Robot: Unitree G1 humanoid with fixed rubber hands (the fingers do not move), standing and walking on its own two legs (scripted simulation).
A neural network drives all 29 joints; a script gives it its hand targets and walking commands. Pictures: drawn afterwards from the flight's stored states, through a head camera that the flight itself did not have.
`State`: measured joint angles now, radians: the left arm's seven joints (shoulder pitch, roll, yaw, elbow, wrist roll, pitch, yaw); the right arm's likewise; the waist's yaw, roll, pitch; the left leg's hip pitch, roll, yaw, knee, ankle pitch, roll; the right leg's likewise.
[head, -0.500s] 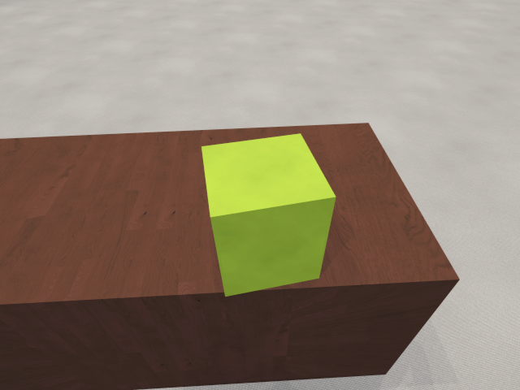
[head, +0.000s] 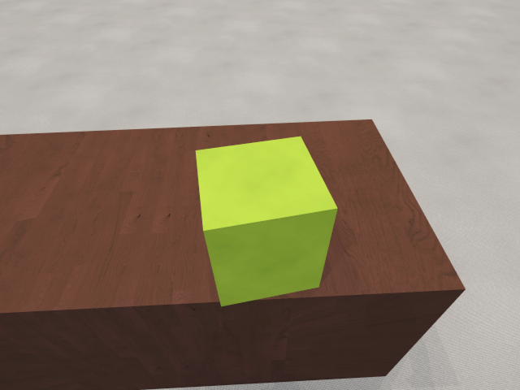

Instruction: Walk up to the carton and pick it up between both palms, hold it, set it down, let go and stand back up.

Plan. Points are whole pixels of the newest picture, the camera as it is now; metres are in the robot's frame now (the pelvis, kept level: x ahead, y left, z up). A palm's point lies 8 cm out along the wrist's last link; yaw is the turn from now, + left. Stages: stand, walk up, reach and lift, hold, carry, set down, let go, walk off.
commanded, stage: stand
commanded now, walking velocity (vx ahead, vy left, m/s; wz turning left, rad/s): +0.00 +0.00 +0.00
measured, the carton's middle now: (260, 222) +0.45 +0.02 -0.02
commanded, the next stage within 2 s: none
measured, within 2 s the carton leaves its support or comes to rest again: neither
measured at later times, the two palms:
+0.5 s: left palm out of the picture +0.05 +0.26 -0.13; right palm out of the picture +0.04 -0.24 -0.12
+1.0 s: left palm out of the picture +0.02 +0.25 -0.13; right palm out of the picture +0.02 -0.24 -0.13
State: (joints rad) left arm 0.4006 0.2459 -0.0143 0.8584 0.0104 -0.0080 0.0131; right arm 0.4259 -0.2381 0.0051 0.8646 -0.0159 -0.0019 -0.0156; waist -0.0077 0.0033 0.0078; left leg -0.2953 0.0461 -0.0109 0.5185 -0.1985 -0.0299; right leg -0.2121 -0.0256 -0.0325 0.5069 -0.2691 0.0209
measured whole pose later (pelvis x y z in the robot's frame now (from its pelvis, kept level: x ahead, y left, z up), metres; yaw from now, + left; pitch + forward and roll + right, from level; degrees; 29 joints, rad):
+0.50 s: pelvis +0.02 +0.01 +0.00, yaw +0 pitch -1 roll +0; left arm 0.34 0.25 -0.02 0.91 0.01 0.00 0.02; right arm 0.35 -0.23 0.02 0.90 -0.01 -0.01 -0.03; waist 0.00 -0.01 0.03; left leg -0.25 0.03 0.00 0.49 -0.22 -0.02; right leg -0.16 -0.04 -0.03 0.46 -0.28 0.03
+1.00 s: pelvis +0.02 +0.01 +0.00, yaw +0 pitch -1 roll +0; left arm 0.36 0.23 -0.02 0.97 0.00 0.00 0.03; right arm 0.36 -0.22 0.01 0.95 -0.01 0.00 -0.03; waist 0.00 0.00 0.03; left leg -0.24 0.03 0.00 0.46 -0.20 -0.02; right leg -0.15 -0.04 -0.03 0.45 -0.27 0.03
